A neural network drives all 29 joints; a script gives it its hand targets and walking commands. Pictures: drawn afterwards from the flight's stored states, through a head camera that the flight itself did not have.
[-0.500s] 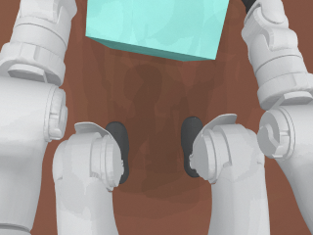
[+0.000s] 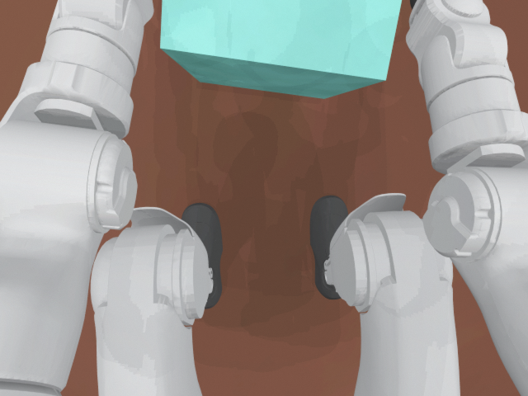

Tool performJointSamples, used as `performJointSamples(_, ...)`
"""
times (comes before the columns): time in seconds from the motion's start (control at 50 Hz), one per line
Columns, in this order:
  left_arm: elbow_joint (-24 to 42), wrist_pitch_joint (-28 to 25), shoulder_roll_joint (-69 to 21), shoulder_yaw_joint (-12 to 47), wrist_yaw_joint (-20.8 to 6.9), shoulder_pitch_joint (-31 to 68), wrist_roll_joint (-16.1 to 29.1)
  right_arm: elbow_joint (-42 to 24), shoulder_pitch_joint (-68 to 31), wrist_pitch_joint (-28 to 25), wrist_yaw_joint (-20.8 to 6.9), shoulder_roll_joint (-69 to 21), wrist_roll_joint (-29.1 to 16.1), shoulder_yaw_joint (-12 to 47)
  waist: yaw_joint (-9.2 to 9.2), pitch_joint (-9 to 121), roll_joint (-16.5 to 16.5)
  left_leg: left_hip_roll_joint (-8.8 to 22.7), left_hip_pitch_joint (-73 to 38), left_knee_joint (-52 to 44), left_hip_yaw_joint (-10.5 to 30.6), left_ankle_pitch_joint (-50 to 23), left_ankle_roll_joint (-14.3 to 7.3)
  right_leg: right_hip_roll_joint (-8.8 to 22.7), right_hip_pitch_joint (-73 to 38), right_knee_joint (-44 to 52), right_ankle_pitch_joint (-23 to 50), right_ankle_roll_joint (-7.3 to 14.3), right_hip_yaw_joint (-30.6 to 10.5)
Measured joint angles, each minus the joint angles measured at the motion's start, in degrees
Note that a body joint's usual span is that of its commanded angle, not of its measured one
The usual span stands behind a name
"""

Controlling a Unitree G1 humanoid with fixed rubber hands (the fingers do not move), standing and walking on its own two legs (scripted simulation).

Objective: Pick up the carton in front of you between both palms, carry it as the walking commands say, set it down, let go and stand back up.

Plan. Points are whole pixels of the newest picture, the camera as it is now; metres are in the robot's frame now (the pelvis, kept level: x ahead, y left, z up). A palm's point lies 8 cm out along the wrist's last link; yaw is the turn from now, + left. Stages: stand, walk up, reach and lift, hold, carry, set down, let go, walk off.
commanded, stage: reach and lift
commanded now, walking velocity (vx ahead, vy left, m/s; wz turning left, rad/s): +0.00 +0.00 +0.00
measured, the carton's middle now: out of the picture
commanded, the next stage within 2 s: none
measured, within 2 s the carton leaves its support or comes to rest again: leaves its support in 0.02 s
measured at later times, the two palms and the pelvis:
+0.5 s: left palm out of the picture +0.52 +0.15 +0.02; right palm out of the picture +0.50 -0.15 +0.02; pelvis -0.01 -0.01 +0.08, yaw +3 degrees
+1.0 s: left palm out of the picture +0.47 +0.16 +0.16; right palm out of the picture +0.47 -0.14 +0.16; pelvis +0.03 -0.01 +0.20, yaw +3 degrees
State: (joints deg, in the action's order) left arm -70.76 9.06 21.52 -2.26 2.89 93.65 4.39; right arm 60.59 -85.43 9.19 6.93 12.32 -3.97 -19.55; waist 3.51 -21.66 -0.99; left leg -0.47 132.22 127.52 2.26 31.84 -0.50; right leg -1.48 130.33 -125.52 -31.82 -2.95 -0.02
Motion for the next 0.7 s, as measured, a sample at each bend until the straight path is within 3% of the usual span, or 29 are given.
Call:
performJointSamples(0.1, 7.62, 2.39, -1.89, -0.49, 1.68, -6.71, 0.34, -4.99, 3.59, 2.9, 0.33, -0.64, -1.43, -0.09, 0.16, 3.46, -0.51, 0.04, 0.99, 0.5, -0.42, 0.74, -0.22, -0.58, 1.07, -0.62, -0.73, -0.56, -0.71)
performJointSamples(0.16, 12.93, 4.65, -3.75, -0.19, 4.71, -11.21, 0.81, -10.14, 7.87, 4.39, 4.28, -2.75, -2.47, 0.27, 0.55, 6.73, -0.99, -0.47, 1.1, -0.27, -0.32, 0.74, 0.16, -1.52, 1.13, -0.14, -1.19, -1.39, -1.46)
performJointSamples(0.22, 17.55, 6.95, -5.68, -2.01, 4.45, -15.52, -0.65, -15.68, 13.57, 5.82, 4.8, -5.18, -1.94, -1.24, 0.47, 11.39, -1.43, -1.05, 0.65, -2.1, -0.11, 0.49, 0.94, -2.3, 0.81, 1.19, -1.4, -1.72, -2.11)
performJointSamples(0.3, 20.7, 9.19, -8.78, -6.76, 3.0, -19.69, -4.15, -19.73, 18.96, 7.32, 3.3, -8.29, 1.68, -4.36, -0.34, 17.94, -1.18, -1.8, -1.28, -6.04, 0.29, -0.45, 1.9, -1.99, -0.92, 4.45, -0.82, -0.75, -2.09)
performJointSamples(0.48, 18.57, 11.95, -14.37, -20.41, -1.4, -22.1, -16.85, -19.15, 20.55, 11.29, -1.49, -13.54, 16.5, -14.3, -0.92, 26.95, 1.41, -2.69, -7.36, -17.33, 1.45, -3.99, 2.39, -0.83, -7.18, 15.55, 2.35, 0.49, -1.09)
performJointSamples(0.58, 20.9, 12.47, -16.52, -23.12, -2.36, -23.69, -19.82, -21.72, 21.93, 12.65, -2.69, -14.32, 18.36, -15.02, -1.17, 28.59, 1.69, -2.58, -10.22, -22.04, 1.37, -5.15, 2.35, -1.5, -9.66, 20.52, 4.2, 0.33, -1.57)
performJointSamples(0.7, 26.38, 13.78, -18.48, -22.81, -2.58, -27.54, -19.56, -25.68, 24.94, 13.99, -2.99, -14.87, 17.08, -13.16, -1.48, 29.78, 1.14, -2.12, -14.11, -26.45, 0.75, -5.5, 2.02, -1.91, -13.07, 24.77, 4.87, 0.15, -2.4)
